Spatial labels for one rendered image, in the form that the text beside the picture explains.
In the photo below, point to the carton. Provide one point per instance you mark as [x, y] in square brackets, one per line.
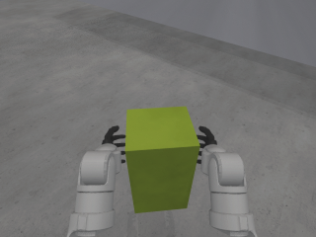
[161, 151]

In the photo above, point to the robot right forearm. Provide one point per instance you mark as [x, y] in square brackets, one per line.
[229, 211]

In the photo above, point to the robot right hand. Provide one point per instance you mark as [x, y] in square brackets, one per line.
[208, 139]

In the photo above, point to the robot left hand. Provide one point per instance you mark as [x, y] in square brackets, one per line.
[109, 139]

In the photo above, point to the robot left forearm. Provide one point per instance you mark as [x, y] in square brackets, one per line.
[96, 183]

